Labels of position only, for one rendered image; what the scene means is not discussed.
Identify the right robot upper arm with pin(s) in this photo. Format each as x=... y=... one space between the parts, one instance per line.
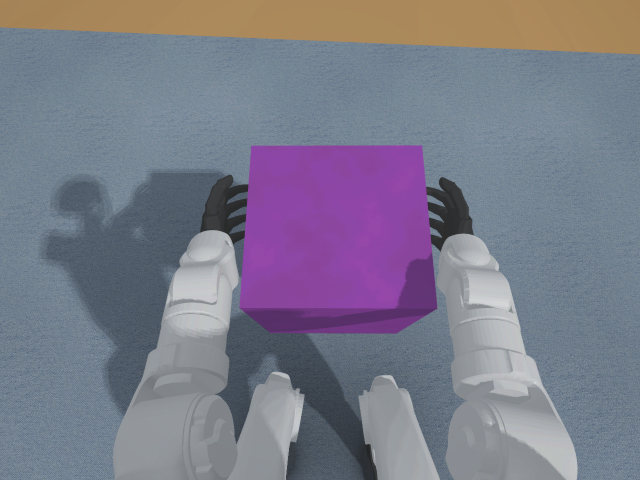
x=494 y=440

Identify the carton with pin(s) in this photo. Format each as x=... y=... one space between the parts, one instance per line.
x=337 y=239

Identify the right robot forearm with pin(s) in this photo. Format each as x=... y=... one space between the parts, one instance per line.
x=490 y=358

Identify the left robot upper arm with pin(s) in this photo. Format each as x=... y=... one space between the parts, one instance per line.
x=186 y=437

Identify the left robot forearm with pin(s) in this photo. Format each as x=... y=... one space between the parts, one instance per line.
x=190 y=355

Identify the robot right hand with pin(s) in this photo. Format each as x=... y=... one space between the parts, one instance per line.
x=455 y=214

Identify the robot left hand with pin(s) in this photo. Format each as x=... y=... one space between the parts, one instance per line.
x=217 y=210

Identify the left robot thigh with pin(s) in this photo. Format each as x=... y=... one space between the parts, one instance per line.
x=272 y=423

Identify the left robot shin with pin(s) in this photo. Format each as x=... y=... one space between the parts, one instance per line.
x=274 y=376

